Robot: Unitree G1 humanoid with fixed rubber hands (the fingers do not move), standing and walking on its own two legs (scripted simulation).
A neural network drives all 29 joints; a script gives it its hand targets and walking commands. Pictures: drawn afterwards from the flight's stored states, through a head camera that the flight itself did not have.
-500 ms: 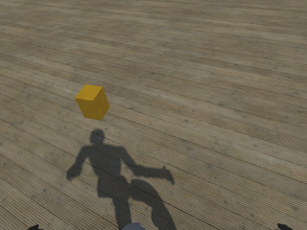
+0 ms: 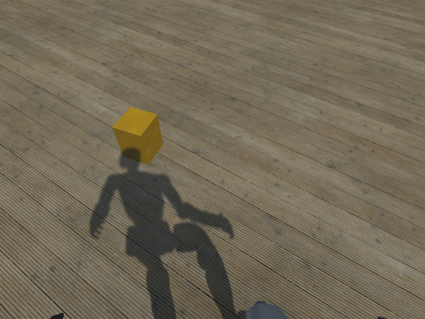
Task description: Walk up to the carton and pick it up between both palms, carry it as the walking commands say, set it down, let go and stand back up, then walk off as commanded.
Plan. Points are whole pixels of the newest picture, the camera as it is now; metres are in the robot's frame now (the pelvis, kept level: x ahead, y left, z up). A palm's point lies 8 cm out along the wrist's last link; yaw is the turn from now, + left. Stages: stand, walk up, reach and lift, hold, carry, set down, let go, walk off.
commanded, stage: walk up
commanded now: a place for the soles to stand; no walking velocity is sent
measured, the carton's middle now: (139, 136) +1.15 +0.40 -0.64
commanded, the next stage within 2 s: none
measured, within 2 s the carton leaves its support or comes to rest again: neither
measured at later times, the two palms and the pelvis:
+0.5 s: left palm out of the picture +0.16 +0.41 -0.08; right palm (316, 209) +0.37 -0.25 -0.09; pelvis +0.19 +0.05 -0.01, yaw +9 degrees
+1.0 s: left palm (9, 217) +0.35 +0.45 -0.06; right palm (280, 170) +0.51 -0.20 -0.12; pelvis +0.37 +0.10 -0.01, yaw +13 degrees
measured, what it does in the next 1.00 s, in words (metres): walks ahead: right foot, then left foot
